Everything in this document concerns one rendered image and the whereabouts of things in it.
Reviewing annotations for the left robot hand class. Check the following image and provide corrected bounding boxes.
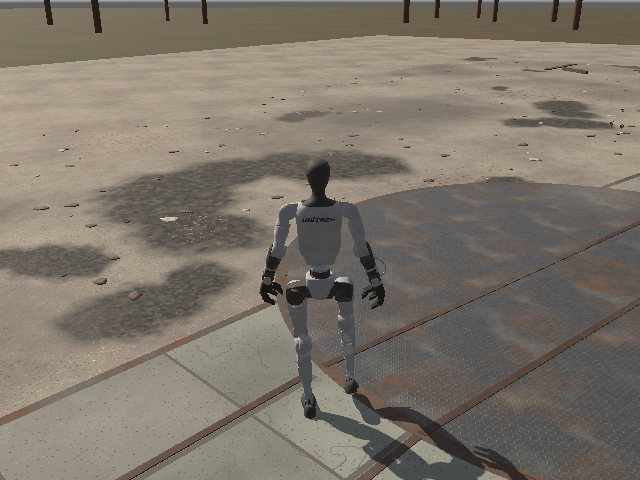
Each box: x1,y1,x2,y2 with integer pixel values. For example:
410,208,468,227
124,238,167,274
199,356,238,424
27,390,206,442
259,282,283,305

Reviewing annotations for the robot right forearm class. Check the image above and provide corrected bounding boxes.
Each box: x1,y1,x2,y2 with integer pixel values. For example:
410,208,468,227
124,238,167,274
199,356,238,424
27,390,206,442
360,241,382,287

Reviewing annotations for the right robot thigh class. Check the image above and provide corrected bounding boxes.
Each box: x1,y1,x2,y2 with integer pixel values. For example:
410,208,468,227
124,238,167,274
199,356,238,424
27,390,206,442
333,277,354,331

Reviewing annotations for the right robot hand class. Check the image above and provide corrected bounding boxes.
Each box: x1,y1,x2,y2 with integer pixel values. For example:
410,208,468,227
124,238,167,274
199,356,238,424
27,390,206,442
362,283,385,309

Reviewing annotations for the robot left upper arm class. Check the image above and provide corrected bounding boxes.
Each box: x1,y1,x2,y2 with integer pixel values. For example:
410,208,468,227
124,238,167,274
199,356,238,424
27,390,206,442
270,202,298,259

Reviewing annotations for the left robot shin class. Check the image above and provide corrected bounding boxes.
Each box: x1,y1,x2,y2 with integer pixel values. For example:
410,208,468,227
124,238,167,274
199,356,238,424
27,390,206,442
294,338,313,405

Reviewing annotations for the robot right upper arm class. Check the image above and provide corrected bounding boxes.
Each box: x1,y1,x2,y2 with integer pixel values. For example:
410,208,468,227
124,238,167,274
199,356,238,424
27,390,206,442
339,201,370,258

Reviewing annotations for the robot left forearm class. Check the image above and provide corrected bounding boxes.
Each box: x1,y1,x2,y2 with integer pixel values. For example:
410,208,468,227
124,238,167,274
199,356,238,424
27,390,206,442
261,243,281,285

